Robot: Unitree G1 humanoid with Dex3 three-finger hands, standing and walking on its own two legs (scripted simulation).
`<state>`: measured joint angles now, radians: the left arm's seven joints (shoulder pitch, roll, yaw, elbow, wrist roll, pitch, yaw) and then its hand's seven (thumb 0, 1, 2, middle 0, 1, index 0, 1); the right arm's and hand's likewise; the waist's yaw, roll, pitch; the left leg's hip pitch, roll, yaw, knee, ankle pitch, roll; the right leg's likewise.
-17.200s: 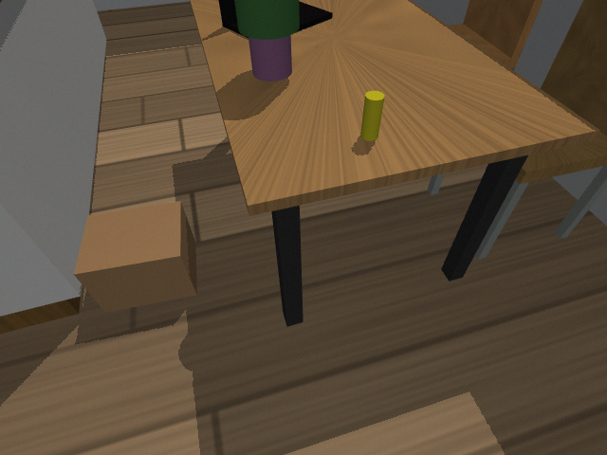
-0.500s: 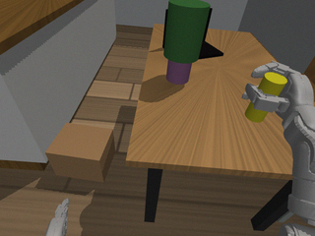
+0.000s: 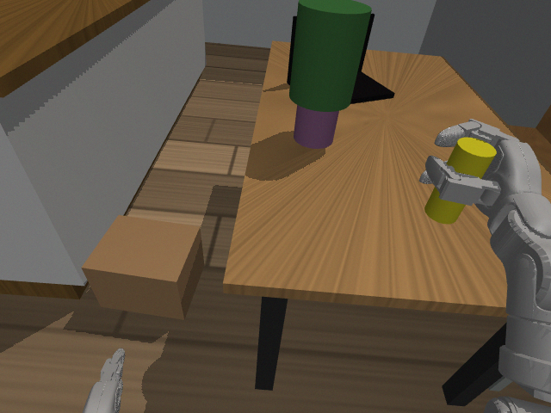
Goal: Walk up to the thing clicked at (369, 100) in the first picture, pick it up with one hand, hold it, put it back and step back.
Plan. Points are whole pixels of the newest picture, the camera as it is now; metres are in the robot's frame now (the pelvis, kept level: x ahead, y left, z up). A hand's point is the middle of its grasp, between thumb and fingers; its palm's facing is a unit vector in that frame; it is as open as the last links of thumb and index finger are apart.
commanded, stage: hold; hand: right
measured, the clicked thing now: (457, 182) +0.35 -0.19 +0.23
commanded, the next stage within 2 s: crouch in 1.68 s
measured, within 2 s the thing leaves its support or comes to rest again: neither
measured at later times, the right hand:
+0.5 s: hand (453, 170) +0.34 -0.17 +0.26, palm faces +0.11 +0.99 -0.01, open 5.5 cm
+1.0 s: hand (454, 169) +0.34 -0.17 +0.26, palm faces +0.14 +0.99 -0.01, open 5.5 cm
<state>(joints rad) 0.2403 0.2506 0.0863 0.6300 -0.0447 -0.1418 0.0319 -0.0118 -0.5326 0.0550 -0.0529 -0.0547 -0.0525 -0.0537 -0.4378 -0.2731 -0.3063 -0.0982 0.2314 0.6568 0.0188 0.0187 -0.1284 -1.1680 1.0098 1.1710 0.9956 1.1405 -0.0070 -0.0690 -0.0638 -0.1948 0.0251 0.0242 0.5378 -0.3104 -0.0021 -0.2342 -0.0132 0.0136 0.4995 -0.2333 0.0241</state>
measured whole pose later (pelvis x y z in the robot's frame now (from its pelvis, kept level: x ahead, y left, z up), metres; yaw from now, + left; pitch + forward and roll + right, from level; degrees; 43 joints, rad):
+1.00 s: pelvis +0.00 +0.00 +0.00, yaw +0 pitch -2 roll -1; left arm 0.23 0.25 0.09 0.64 -0.04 -0.17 0.04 -0.01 -0.53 0.06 -0.05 -0.06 -0.05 -0.05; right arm -0.43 -0.27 -0.30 -0.13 0.23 0.65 0.00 0.02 -0.12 -1.18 1.01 1.17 1.00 1.13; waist -0.01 -0.07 -0.06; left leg -0.19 0.02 0.02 0.54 -0.30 0.00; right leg -0.23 -0.02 0.01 0.50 -0.23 0.03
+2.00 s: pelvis -0.01 +0.00 +0.00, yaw +0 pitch -3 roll +0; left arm 0.23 0.25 0.09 0.66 -0.04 -0.16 0.05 -0.01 -0.53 0.06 -0.05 -0.05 -0.05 -0.05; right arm -0.47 -0.27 -0.28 -0.01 0.23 0.62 0.02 0.02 -0.13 -1.17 1.01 1.18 1.00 1.13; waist 0.00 -0.07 -0.05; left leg -0.18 0.02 0.02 0.53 -0.29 0.00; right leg -0.23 -0.02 0.01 0.49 -0.22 0.02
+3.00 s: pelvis +0.01 -0.01 -0.01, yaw +3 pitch +7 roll +0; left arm 0.23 0.22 0.06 0.55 -0.01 -0.13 0.05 -0.01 -0.53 0.06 -0.06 -0.05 -0.06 -0.05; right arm -0.73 -0.38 -0.34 0.90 0.13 -0.10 0.05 0.02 -0.14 -1.16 1.01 1.16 0.99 1.12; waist 0.09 0.00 -0.07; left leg -0.41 0.00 -0.02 0.58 -0.31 -0.01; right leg -0.45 -0.04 -0.02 0.59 -0.27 0.01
